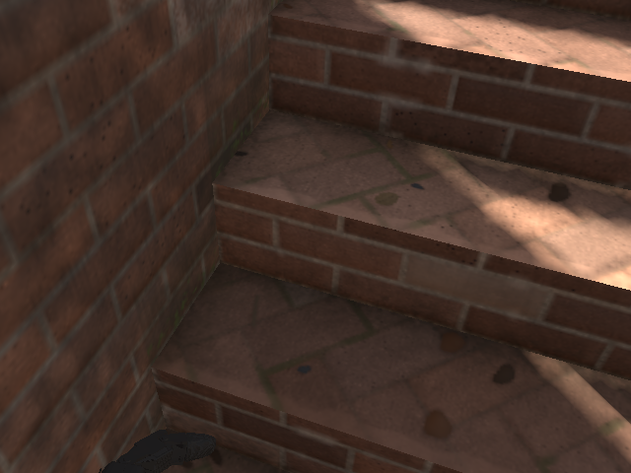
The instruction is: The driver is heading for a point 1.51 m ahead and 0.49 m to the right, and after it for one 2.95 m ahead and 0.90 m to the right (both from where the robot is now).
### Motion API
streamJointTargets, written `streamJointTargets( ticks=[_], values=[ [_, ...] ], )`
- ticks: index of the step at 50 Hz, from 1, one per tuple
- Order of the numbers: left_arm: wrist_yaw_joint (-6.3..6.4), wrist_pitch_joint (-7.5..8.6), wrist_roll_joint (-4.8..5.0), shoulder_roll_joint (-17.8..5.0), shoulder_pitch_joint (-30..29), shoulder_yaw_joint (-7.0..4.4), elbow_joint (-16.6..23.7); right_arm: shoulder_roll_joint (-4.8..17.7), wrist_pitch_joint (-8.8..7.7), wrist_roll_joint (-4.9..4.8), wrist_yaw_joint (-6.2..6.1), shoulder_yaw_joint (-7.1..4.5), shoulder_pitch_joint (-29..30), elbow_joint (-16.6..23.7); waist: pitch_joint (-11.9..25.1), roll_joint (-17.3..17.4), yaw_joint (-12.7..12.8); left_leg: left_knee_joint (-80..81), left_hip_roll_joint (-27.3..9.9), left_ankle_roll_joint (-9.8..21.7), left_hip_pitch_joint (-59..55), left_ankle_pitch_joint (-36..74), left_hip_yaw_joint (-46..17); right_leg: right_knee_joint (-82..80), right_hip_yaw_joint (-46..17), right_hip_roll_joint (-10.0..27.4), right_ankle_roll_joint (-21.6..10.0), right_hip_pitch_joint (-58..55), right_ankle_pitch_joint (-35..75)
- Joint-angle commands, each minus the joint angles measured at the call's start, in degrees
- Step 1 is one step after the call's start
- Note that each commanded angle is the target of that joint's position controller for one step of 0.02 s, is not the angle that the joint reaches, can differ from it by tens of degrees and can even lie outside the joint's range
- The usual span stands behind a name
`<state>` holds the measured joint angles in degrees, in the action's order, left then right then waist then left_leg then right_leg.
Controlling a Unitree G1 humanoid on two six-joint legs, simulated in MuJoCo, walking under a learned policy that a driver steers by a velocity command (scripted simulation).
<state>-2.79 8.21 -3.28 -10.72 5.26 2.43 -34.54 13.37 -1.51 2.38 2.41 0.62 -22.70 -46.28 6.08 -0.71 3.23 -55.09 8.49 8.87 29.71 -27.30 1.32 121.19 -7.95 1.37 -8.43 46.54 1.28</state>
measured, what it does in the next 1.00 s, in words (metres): climbs, turning right: right foot 0.19 m higher, then left foot 0.19 m higher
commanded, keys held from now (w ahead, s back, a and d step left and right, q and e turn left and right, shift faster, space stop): w+e+shift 1.00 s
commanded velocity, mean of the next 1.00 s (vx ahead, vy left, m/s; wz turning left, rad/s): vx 1.00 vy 0.00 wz -0.64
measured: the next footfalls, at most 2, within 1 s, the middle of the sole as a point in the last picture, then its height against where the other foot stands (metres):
right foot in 0.32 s outside the picture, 0.19 m higher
left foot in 0.60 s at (264, 329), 0.19 m higher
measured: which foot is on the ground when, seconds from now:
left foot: down 0.00-0.30, up 0.32-0.58, down 0.60-1.00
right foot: up 0.00-0.30, down 0.32-0.60, up 0.62-1.00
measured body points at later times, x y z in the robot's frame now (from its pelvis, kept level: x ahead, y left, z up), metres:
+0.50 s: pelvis +0.35 +0.00 +0.22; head +0.34 +0.05 +0.67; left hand +0.36 +0.25 +0.05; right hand +0.57 -0.21 +0.23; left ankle +0.44 +0.15 -0.17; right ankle +0.25 -0.06 -0.49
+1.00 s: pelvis +0.67 -0.08 +0.44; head +0.71 -0.10 +0.89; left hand +1.00 -0.16 +0.43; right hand +0.44 -0.22 +0.32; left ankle +0.62 +0.16 -0.28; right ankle +0.73 -0.27 -0.08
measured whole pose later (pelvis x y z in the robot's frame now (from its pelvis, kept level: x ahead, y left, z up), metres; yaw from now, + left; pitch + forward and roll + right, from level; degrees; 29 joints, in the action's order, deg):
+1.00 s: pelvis +0.67 -0.08 +0.44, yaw -39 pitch +2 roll -3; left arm -3.4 -4.0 1.6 -7.4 -6.3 2.2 -21.7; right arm 11.9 -1.1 -0.8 -5.3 -0.9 -29.2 -55.4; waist -3.1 1.4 -3.6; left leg -13.7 -12.2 -3.6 -8.9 -14.3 15.7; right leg 91.9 6.6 2.1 -4.4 67.2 -21.6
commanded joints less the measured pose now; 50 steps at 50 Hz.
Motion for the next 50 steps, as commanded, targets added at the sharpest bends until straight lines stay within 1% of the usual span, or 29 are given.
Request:
streamJointTargets(
  ticks=[1, 3, 5, 8, 11, 12, 14, 16, 17, 18, 20, 21, 23, 25, 27, 28, 29, 30, 31, 32, 34, 35, 38, 41, 45, 47, 48, 49, 50],
  values=[
    [-0.07, 0.65, 3.04, 6.2, 2.2, 4.49, 4.7, -0.6, -1.71, 0.99, 0.61, 0.29, 6.4, -1.0, -7.6, -1.9, 6.1, 28.2, -11.4, -6.5, -2.0, 9.8, -17.8, 7.6, -0.5, 0.0, 0.2, 25.9, 3.3],
    [1.16, -1.07, 5.70, 10.7, -4.8, 6.34, 4.7, -3.4, -2.44, 1.81, 1.30, 1.68, 2.1, -8.1, -9.7, 3.4, 3.3, 31.7, -14.3, -6.7, 1.2, 11.8, -12.7, 20.4, -1.3, -4.2, -0.3, 36.4, 1.5],
    [2.46, -2.32, 5.98, 10.7, -10.9, 7.06, 7.1, -3.1, -1.93, -0.30, 1.87, 2.54, 3.2, -10.6, -11.3, 3.6, 3.2, 36.2, -12.7, -9.2, 10.2, 16.4, -2.7, 7.1, 3.3, -5.5, 0.4, 32.3, 4.9],
    [2.42, -3.31, 6.06, 12.2, -27.1, 8.02, 9.6, -1.5, -2.63, -2.27, -2.14, 3.30, -13.3, -16.9, -5.9, 3.9, -5.2, 51.7, -17.9, -5.2, 7.2, 27.0, -7.5, -5.0, 19.6, -5.8, 4.1, 21.1, 1.8],
    [1.79, -1.66, 3.93, 3.9, -18.4, 4.68, 4.8, 5.3, -2.23, -1.33, -4.83, 2.13, -11.3, -18.0, 10.8, 8.4, 0.6, 39.3, -16.9, -10.0, -17.0, 109.3, 9.1, -24.8, 23.9, -9.5, -1.1, 0.7, -9.4],
    [1.61, -2.18, 3.11, -0.1, -14.5, 3.98, 6.0, 14.0, -2.71, -1.37, -6.48, -0.06, -9.2, -16.9, 13.6, 15.7, 4.7, 35.1, -20.9, -7.6, -26.0, 132.6, 5.9, -35.7, 23.7, -8.1, -1.6, -3.2, -25.2],
    [-0.86, -3.05, 3.15, -6.5, -6.5, 0.64, 2.0, 15.8, -1.76, -1.00, -7.68, -1.16, -2.3, -12.2, 14.2, 13.9, 8.2, 17.8, -26.5, -2.3, -39.0, 161.2, 1.6, -48.8, 22.6, -10.5, -3.3, -4.6, -44.1],
    [-1.09, -4.37, 2.86, -11.7, 18.5, -2.16, -8.6, 19.4, -2.57, -1.78, -8.02, -3.64, 17.5, -0.3, 15.3, -0.2, 18.6, -17.5, -25.0, -0.6, -14.9, 128.0, -1.0, -77.5, -0.8, -6.4, -9.8, -35.8, -32.0],
    [0.92, -5.81, -0.84, -13.3, 21.5, -3.24, -13.9, 5.7, -5.62, 1.67, -5.48, -0.77, 26.0, 6.3, 7.2, -28.1, 13.8, -59.3, -3.0, -7.5, 23.4, 20.6, -3.3, -95.1, -38.3, 5.8, -22.5, -44.3, -18.1],
    [2.72, -5.10, -2.17, -6.4, 18.5, -1.69, -13.4, -0.6, -8.85, 2.28, -1.87, 0.57, 25.4, 10.6, 4.0, -17.5, 7.9, -82.1, -3.7, -3.4, 41.2, 14.2, -15.4, -98.9, -51.9, 10.0, -20.3, -44.1, -30.5],
    [2.45, -4.46, 0.82, 3.1, 16.9, -0.03, -18.4, -13.1, -8.88, 2.42, 0.60, 5.65, 27.9, 17.5, -10.6, 2.3, -2.3, -99.5, -6.2, -0.7, 57.9, 8.4, -11.8, -98.8, -35.0, 6.8, -8.9, -33.3, -29.3],
    [1.58, -4.41, 2.62, 4.0, 11.0, -0.19, -17.7, -14.8, -8.51, 2.19, 0.71, 7.69, 23.6, 18.4, -15.3, 6.2, -7.8, -89.5, -9.5, -1.1, 57.4, 7.6, -10.2, -100.8, -23.7, 3.4, -4.0, -25.0, -28.0],
    [1.12, -4.30, 0.86, 1.6, -3.7, -0.85, -14.2, -9.2, -7.06, -1.38, -0.63, 8.07, 22.8, 21.6, -22.3, 2.4, -15.1, -73.8, -11.6, -4.0, 37.8, 5.4, -3.9, -107.6, -8.2, -2.8, -1.9, 5.8, -18.8],
    [2.35, -1.99, 4.54, -3.3, 0.2, -2.65, -14.1, -5.9, -4.52, 0.85, -3.13, 7.30, 24.6, 23.3, -19.2, -1.0, -13.6, -68.0, -12.7, -7.4, 30.5, 4.8, 0.7, -107.0, -10.4, -3.5, -3.9, 9.4, -7.3],
    [3.32, -1.52, 9.28, -11.1, 8.9, -5.51, -14.0, -6.0, -4.29, 3.54, -4.41, 8.64, 29.4, 28.0, -7.0, 8.3, -12.5, -28.5, -16.2, -5.5, -6.4, -0.2, 3.4, -116.8, -9.1, -3.0, -2.5, 17.2, -8.3],
    [3.75, -0.39, 7.46, -13.7, 17.6, -6.28, -14.8, 1.6, -3.96, 1.87, -6.16, 3.13, 18.4, 25.3, 11.9, 6.3, -15.9, -22.3, -7.5, -6.3, -33.7, -5.4, 9.2, -101.0, -11.2, -6.0, -3.4, 8.5, 46.9],
    [3.20, 0.21, 6.13, -23.9, 9.3, -9.38, -10.7, 10.1, -4.20, 1.86, -7.12, -2.13, -1.1, 19.9, 26.4, -0.6, -26.8, -13.1, -8.3, -6.2, -46.9, -10.1, 1.3, -81.3, -15.1, -2.4, -1.1, -2.3, 78.4],
    [1.95, 0.67, 5.48, -22.1, 0.0, -9.41, -8.6, 17.7, -4.76, 0.28, -6.33, -6.32, -18.0, 12.4, 35.0, 2.2, -31.0, -3.9, -12.6, -3.5, -48.6, -15.0, -13.7, -65.4, -10.1, -1.1, 2.4, -13.5, 73.0],
    [1.65, -0.37, 3.48, -8.9, -5.2, -6.72, -6.6, 22.7, -3.73, -0.77, -6.03, -6.52, -15.3, 6.0, 26.2, 30.0, -21.5, 21.9, -24.3, 4.5, -42.3, -4.9, -45.0, -37.0, -1.4, -10.7, 6.0, -5.2, 2.9],
    [0.37, -1.27, 4.67, -3.7, -0.3, -6.13, -4.5, 14.7, -3.03, -1.71, -5.63, -5.27, -5.2, 7.6, 22.3, 26.9, -14.3, 37.4, -31.3, 6.3, -39.7, -25.9, -67.8, -12.6, -7.9, -9.8, 5.5, 6.3, -0.2],
    [1.30, -4.76, 4.05, 1.3, -1.5, -5.38, 1.3, 2.0, -2.31, -4.40, -5.31, -2.62, 7.1, 2.1, -6.7, 12.6, -7.5, 31.0, -30.9, 3.5, -13.4, -23.6, -44.4, 3.7, 1.1, -5.9, 4.8, 17.5, -2.6],
    [1.37, -5.73, 2.71, 4.5, -0.3, -4.05, 1.8, -3.2, -2.28, -4.11, -4.69, -1.05, 2.9, -1.5, -7.9, 10.7, -6.2, 28.1, -28.9, 0.4, -13.3, -14.8, -33.4, 10.5, 2.7, -5.4, 2.9, 21.1, -1.8],
    [0.66, -7.62, 4.14, 5.6, 2.4, -2.83, 2.8, -8.5, -3.02, -3.46, -4.05, -0.20, 0.3, -7.2, -11.9, 2.7, -3.0, 27.5, -26.8, -3.8, -12.7, 9.0, -11.4, 15.6, 0.4, -3.9, 0.9, 23.9, -2.4],
    [0.53, -10.70, 5.86, 6.4, 0.7, -2.10, 7.8, -2.5, -1.94, -3.71, -5.44, -1.00, 4.7, -6.2, -16.6, 4.5, 2.2, 34.7, -28.2, -5.6, -11.4, 20.5, 1.0, 8.5, -1.9, 0.8, 4.3, 30.5, -14.2],
    [1.12, -12.16, 3.69, 3.4, -9.0, -1.29, 15.2, 4.8, -1.82, -3.24, -7.42, -2.06, 1.8, -4.7, -16.1, 1.7, 1.2, 42.5, -25.7, -5.7, -17.9, 29.3, 10.6, 3.4, 8.2, 4.6, 6.8, 36.0, -19.1],
    [-0.85, -11.43, 4.64, 0.5, -18.0, -0.55, 19.3, 12.1, -1.24, -2.06, -8.64, -4.00, 5.4, -1.4, -9.5, 1.2, 0.3, 52.6, -21.9, -3.4, -6.4, 40.2, 15.3, -31.4, 17.0, 4.0, 3.9, 1.8, -16.2],
    [-1.13, -11.21, 6.67, 1.6, -24.7, -0.59, 21.2, 17.1, -1.48, -3.53, -9.64, -4.93, -1.7, -1.4, -1.3, 5.1, -2.9, 54.4, -24.4, -0.2, -10.1, 70.1, 11.2, -37.7, 18.9, -0.1, 2.5, -12.8, -13.6],
    [-0.57, -11.31, 4.96, -5.5, -13.9, -4.85, 19.4, 24.1, -1.32, -3.37, -9.20, -6.78, 2.0, -0.4, 7.2, 12.1, 4.5, 43.5, -27.4, 1.9, -22.2, 122.1, 12.0, -34.6, 22.5, -6.0, 4.0, -21.4, -25.3],
    [-0.03, -11.63, 4.20, -10.8, -2.8, -7.19, 17.7, 28.8, -1.04, -3.55, -7.88, -8.47, 3.1, 0.3, 13.7, 16.0, 8.1, 34.0, -29.1, 2.4, -30.7, 134.9, 10.5, -38.4, 20.5, -8.1, 3.1, -25.8, -33.8]
  ],
)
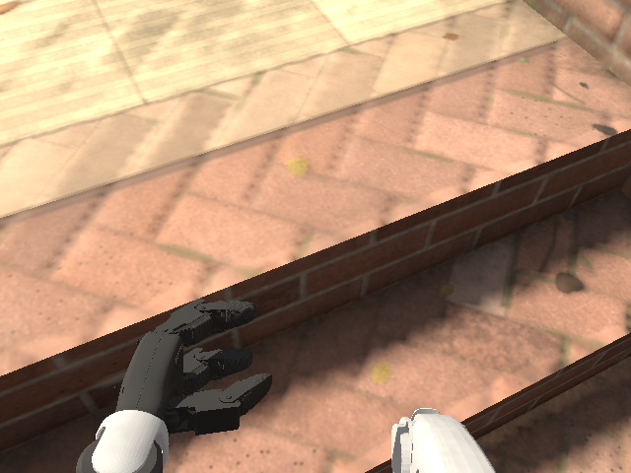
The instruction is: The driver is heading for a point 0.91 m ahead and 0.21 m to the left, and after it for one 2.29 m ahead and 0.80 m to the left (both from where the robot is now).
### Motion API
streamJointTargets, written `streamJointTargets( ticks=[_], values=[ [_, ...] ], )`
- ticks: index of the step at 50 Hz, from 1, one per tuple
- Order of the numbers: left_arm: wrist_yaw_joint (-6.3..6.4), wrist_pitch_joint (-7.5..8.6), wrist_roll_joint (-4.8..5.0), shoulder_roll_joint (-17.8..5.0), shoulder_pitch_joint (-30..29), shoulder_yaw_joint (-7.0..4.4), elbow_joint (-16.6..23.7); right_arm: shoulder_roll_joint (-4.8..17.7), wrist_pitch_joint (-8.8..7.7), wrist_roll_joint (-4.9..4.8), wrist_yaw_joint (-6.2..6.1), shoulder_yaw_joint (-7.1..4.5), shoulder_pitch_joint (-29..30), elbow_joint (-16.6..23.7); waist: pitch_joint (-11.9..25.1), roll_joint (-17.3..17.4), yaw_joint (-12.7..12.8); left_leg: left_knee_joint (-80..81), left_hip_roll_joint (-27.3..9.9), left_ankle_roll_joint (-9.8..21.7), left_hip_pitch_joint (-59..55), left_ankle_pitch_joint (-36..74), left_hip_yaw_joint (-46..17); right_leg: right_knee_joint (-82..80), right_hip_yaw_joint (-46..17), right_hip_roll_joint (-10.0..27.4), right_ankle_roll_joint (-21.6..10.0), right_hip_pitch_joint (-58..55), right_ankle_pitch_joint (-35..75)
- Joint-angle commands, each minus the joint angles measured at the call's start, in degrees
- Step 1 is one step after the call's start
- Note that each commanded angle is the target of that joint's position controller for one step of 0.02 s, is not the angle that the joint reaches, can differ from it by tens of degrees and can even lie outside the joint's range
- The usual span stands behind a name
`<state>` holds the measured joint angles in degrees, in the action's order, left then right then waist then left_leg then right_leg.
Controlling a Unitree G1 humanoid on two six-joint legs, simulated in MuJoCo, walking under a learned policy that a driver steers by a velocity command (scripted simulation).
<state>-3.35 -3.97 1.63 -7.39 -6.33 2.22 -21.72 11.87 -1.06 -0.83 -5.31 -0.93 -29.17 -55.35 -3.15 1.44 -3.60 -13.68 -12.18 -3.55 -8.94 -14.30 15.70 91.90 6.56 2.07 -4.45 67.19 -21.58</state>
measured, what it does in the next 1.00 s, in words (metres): climbs, turning left: right foot 0.19 m higher, then left foot 0.19 m higher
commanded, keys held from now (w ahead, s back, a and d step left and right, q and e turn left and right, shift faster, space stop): w+q+shift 0.66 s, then q+shift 0.34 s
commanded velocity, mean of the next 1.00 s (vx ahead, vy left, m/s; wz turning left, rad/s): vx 0.84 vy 0.00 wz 0.54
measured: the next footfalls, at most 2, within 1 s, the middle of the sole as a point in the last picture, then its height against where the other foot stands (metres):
right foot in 0.02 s outside the picture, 0.19 m higher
left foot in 0.48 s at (263, 422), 0.19 m higher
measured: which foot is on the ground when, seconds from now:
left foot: down 0.00-0.04, up 0.06-0.46, down 0.48-0.82, up 0.84-1.00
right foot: up 0.00-0.00, down 0.02-0.44, up 0.46-0.78, down 0.80-1.00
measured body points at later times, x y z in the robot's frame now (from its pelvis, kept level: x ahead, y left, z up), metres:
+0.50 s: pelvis +0.36 -0.01 +0.30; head +0.36 -0.02 +0.75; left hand +0.47 +0.26 +0.19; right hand +0.57 -0.19 +0.20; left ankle +0.40 +0.07 -0.34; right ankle +0.23 -0.13 -0.33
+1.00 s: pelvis +0.60 -0.05 +0.49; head +0.58 -0.08 +0.94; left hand +0.55 +0.25 +0.41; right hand +0.91 -0.19 +0.43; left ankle +0.51 +0.02 -0.01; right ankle +0.74 -0.14 -0.17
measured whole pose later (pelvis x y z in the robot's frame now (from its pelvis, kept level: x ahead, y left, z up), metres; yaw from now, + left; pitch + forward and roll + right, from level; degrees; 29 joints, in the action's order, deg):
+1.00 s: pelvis +0.60 -0.05 +0.49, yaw +36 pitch -1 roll +0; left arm 3.9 1.4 -1.2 -14.3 12.7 -2.5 -43.4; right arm 19.4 2.5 -0.4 1.0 -5.2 -10.6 -35.2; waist 3.5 2.0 -0.1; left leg -105.0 3.1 4.0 43.5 -9.4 -0.2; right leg 59.3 8.3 11.6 2.9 32.1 -24.6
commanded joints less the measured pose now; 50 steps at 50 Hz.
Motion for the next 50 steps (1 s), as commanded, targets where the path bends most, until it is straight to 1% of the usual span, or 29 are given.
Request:
streamJointTargets(
  ticks=[1, 2, 3, 4, 6, 8, 12, 14, 16, 19, 21, 22, 23, 24, 25, 27, 28, 30, 32, 35, 37, 39, 40, 41, 42, 43, 45, 47, 50],
  values=[
    [0.61, 0.34, -0.54, -18.5, 15.6, -8.85, 3.5, 27.8, -1.72, -0.83, 0.27, -6.82, 9.2, 10.7, 25.3, 15.7, 16.1, -18.4, -8.0, 15.8, 5.2, 123.2, -6.6, -20.2, 0.5, -12.1, -3.0, -51.8, -17.7],
    [0.25, 0.19, 0.56, -21.4, 21.1, -10.35, 1.5, 24.6, -3.00, -1.82, 0.27, -6.42, 9.9, 10.7, 23.8, 16.5, 19.6, -31.4, -6.0, 15.6, 9.5, 109.9, -9.8, -38.8, -8.6, -11.7, -6.4, -57.8, -10.4],
    [1.00, 0.59, 0.11, -26.6, 25.6, -11.19, -4.7, 13.0, -4.89, -0.98, 2.15, -3.85, 11.8, 15.4, 23.7, -11.6, 12.5, -63.9, 11.3, 10.4, 39.3, 35.1, -14.7, -61.9, -53.6, 4.0, -20.0, -70.8, -18.1],
    [2.46, 2.10, -1.95, -19.5, 29.7, -9.23, -10.4, 7.3, -8.27, 0.40, 4.69, -3.44, 13.1, 12.4, 29.6, -17.5, 11.3, -97.5, 18.5, 11.7, 46.0, 8.2, -26.1, -76.7, -71.3, 7.5, -19.4, -69.1, -28.0],
    [0.08, 7.04, -2.05, -6.7, 34.6, -5.73, -17.7, -6.3, -9.42, 1.05, 5.09, 1.03, 26.6, 21.0, 8.8, -10.4, 8.8, -119.9, 17.6, 16.1, 64.6, 1.1, -29.7, -69.7, -55.8, 7.3, -10.4, -55.5, -15.8],
    [-3.34, 9.55, -2.30, 1.1, 31.8, -3.36, -24.2, -14.1, -8.86, 0.45, 6.17, 5.84, 26.0, 22.7, 4.4, -2.2, 2.8, -127.0, 17.9, 18.4, 73.3, -1.5, -31.3, -62.7, -38.2, 7.5, -7.7, -49.9, 3.8],
    [-3.33, 8.23, -4.14, 4.1, 25.0, -0.41, -30.7, -14.1, -5.22, -2.66, 7.05, 6.83, 21.3, 21.1, 1.2, -2.1, -3.6, -148.5, 19.1, 15.9, 90.8, -7.2, -28.7, -65.4, -21.5, 13.7, -4.3, -46.6, 14.8],
    [-1.11, 6.83, -5.05, -1.2, 14.4, -0.20, -28.9, -10.1, -3.95, -1.62, 6.58, 7.06, 28.9, 26.7, -4.5, -0.1, -7.2, -114.7, 16.2, 14.7, 82.6, 6.3, -22.9, -73.9, -0.9, 6.1, 5.3, -29.0, 17.7],
    [2.78, 9.43, -4.57, -3.9, 17.4, -0.38, -29.3, -7.6, -1.53, 1.43, 6.01, 6.70, 40.2, 30.1, -2.5, -6.2, -3.3, -97.4, 15.3, 11.2, 61.8, 16.9, -9.6, -87.9, 1.2, 8.3, -0.4, -15.4, 29.9],
    [4.48, 9.49, -2.70, -18.4, 20.5, -3.50, -29.7, 1.3, -2.01, 1.28, 6.50, 2.64, 24.6, 23.2, 21.7, -9.3, -7.6, -82.7, 20.0, 11.4, 39.5, 5.3, -0.8, -75.0, 7.3, 9.8, -2.8, -47.8, 123.2],
    [4.62, 9.69, -0.76, -22.2, 18.8, -5.24, -27.3, 9.1, -1.60, 1.60, 6.71, -0.10, 17.9, 21.7, 22.7, -12.9, -8.5, -59.0, 20.7, 10.8, 38.5, -13.0, -3.1, -58.8, 0.8, 14.6, -5.1, -71.3, 151.6],
    [4.30, 9.53, -1.85, -20.9, 13.7, -5.19, -24.3, 9.2, -1.52, 1.10, 7.05, -0.97, 14.3, 18.6, 21.9, -12.2, -9.5, -32.3, 19.2, 11.3, 33.4, -4.0, -8.5, -46.7, -0.1, 13.1, -5.5, -74.3, 135.1],
    [4.22, 9.52, -0.04, -13.4, 23.6, -5.21, -21.0, 10.4, -1.41, 2.66, 6.27, -1.79, 18.0, 15.9, 20.5, 11.7, 0.4, -26.8, 15.0, 20.7, 13.5, -8.1, -31.2, -14.7, -6.3, -0.2, 3.2, -39.5, 72.3],
    [2.68, 12.16, -1.34, -6.8, 23.1, -2.85, -20.2, 6.2, -0.93, 4.43, 6.03, -1.02, 20.3, 16.1, 21.6, 24.4, 1.9, -17.1, 8.2, 26.7, 10.6, -13.8, -52.4, 13.3, -14.6, -9.0, 2.8, -23.3, 23.1],
    [0.18, 13.75, -2.67, -5.1, 18.9, -2.00, -15.6, -1.3, -0.74, 5.29, 7.20, 1.15, 19.8, 16.1, 21.8, 15.7, 3.6, -26.0, 9.9, 23.8, 14.0, -14.3, -51.5, 24.5, -19.8, -7.4, -0.9, -18.2, 17.9],
    [-0.76, 16.57, -6.61, 6.3, -8.3, 2.51, -5.0, -7.0, -1.44, 2.70, 10.86, 2.69, -7.3, 0.8, 7.8, 0.8, -4.1, -24.4, 14.1, 15.9, 18.3, 23.7, -26.1, 39.4, -4.4, -7.9, -4.2, -8.4, -5.6],
    [-1.90, 16.64, -5.05, 9.2, 1.1, 3.49, -4.4, -6.6, -1.73, 3.21, 10.58, 2.77, -3.8, 2.1, 7.2, -1.6, 4.7, -26.3, 12.7, 18.6, 11.3, 20.4, -31.7, 46.6, -7.0, -6.9, -3.5, 4.8, -9.3],
    [-2.24, 15.97, -3.48, 4.8, 8.4, 4.43, -3.9, -3.3, -1.13, -0.77, 8.79, 1.11, 4.4, 7.5, 6.9, -1.5, 6.6, -13.2, 10.0, 20.6, 14.9, -3.6, -46.7, 42.1, -12.0, -1.4, -0.2, 10.9, -7.0],
    [-0.22, 14.35, -2.71, 2.1, 3.7, 5.28, -1.0, 0.6, -1.02, 0.58, 7.15, 0.55, 8.3, 9.1, -0.2, -0.4, 6.9, -5.3, 6.2, 19.5, 29.3, -12.1, -49.8, 40.7, -12.4, 1.5, 2.5, 12.1, -9.5],
    [1.98, 13.18, -4.37, 4.4, -8.0, 7.75, 8.0, 4.7, -1.47, -1.54, 5.53, 0.07, 6.8, 8.9, -2.3, -4.5, 5.4, 0.5, 7.9, 17.9, 40.7, -16.5, -50.1, 21.8, -11.0, 4.5, 4.3, 9.4, -4.0],
    [2.52, 13.58, -6.26, 4.9, -13.0, 9.09, 12.2, 10.0, -0.33, -2.04, 4.10, -2.35, 6.8, 10.2, 3.9, -2.8, 4.8, 13.2, 6.7, 18.3, 56.5, -6.1, -45.7, -5.1, -3.0, 5.3, 3.0, -25.8, -3.4],
    [5.73, 12.36, -3.63, -5.0, 5.0, 0.89, 6.8, 13.1, -2.29, -1.39, 4.74, -3.73, 2.6, 8.6, 21.8, 7.2, 12.1, 0.9, 9.0, 16.3, 47.6, 52.2, -42.0, -16.1, 1.4, -2.1, 3.6, -62.0, -2.1],
    [6.03, 11.87, -2.13, -12.9, 22.6, -3.21, 1.0, 18.5, -2.54, -1.56, 5.14, -5.45, 9.6, 10.3, 28.4, 10.8, 20.5, -17.8, 10.4, 12.6, 30.6, 74.0, -38.5, -26.6, -10.0, 0.2, 1.6, -61.4, -11.6],
    [4.85, 11.79, -2.50, -21.1, 34.5, -5.86, -3.8, 15.3, -3.38, -0.13, 5.41, -5.17, 11.7, 12.7, 35.0, -3.6, 21.2, -36.8, 12.0, 12.7, 30.3, 66.4, -36.5, -37.2, -30.6, 8.2, -1.9, -69.9, -11.4],
    [5.12, 10.37, -3.05, -24.5, 30.7, -6.31, -5.2, 2.8, -3.71, 1.24, 6.83, -2.91, 9.6, 16.9, 36.6, -35.0, 13.0, -68.3, 23.0, 8.5, 48.1, 6.6, -29.8, -68.0, -67.2, 22.4, -9.4, -72.5, -15.0],
    [6.15, 9.14, -2.72, -17.9, 21.4, -4.84, -2.4, 1.0, -3.32, 2.52, 8.53, -2.66, 7.7, 16.1, 29.4, -23.4, 9.9, -93.3, 21.0, 6.8, 54.5, 3.5, -31.8, -75.9, -78.6, 26.3, -10.8, -61.0, -23.0],
    [7.36, 6.71, -1.10, -5.7, 11.6, -2.60, -9.6, -4.4, 0.64, 1.97, 7.97, -0.76, 15.3, 22.4, 3.9, -10.3, 3.1, -103.6, 16.0, 6.9, 64.4, 1.1, -22.8, -66.7, -46.1, 22.0, -6.1, -37.8, -32.3],
    [7.29, 6.60, -2.93, -0.2, 9.0, -1.73, -15.4, 0.6, 4.19, 0.41, 7.11, -1.59, 10.3, 21.7, -1.5, -8.0, -2.4, -96.3, 12.0, 7.9, 57.5, 1.7, -20.6, -58.3, -21.4, 17.7, 1.5, -28.6, -20.1],
    [6.85, 6.01, -3.47, -0.4, 11.9, -2.00, -19.2, 1.1, 5.39, 0.14, 5.83, -1.60, 9.4, 22.0, -3.0, -7.4, -3.0, -85.6, 10.9, 7.6, 55.1, 7.0, -18.3, -60.5, -6.1, 16.7, 2.3, -29.8, -7.7]
  ],
)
